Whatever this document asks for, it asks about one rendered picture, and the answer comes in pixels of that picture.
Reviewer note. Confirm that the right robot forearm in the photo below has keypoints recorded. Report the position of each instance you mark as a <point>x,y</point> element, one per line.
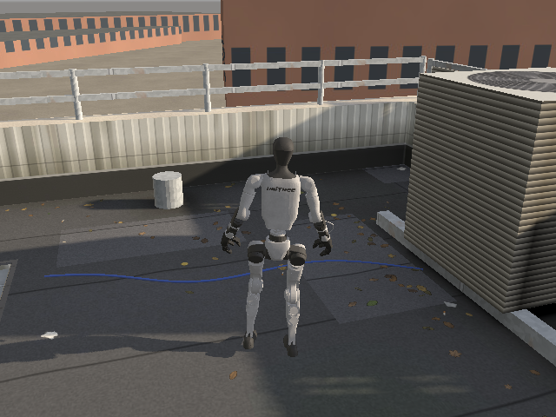
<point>322,229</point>

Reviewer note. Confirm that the robot torso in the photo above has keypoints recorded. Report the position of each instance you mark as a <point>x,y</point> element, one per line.
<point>279,209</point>

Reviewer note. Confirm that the left robot shin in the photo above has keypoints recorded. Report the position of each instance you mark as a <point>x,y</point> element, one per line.
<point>251,309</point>

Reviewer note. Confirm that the left robot upper arm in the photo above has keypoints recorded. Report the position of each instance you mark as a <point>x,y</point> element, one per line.
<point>248,194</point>

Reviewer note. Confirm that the right robot hand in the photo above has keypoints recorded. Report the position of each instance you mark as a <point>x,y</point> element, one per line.
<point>321,244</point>

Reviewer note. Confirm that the left robot forearm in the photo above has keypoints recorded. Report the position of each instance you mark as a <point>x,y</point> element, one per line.
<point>233,226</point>

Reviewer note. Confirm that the left robot hand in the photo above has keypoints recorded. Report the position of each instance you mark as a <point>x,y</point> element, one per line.
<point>225,241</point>

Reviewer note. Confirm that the right robot upper arm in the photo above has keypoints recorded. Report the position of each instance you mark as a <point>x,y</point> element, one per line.
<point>307,184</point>

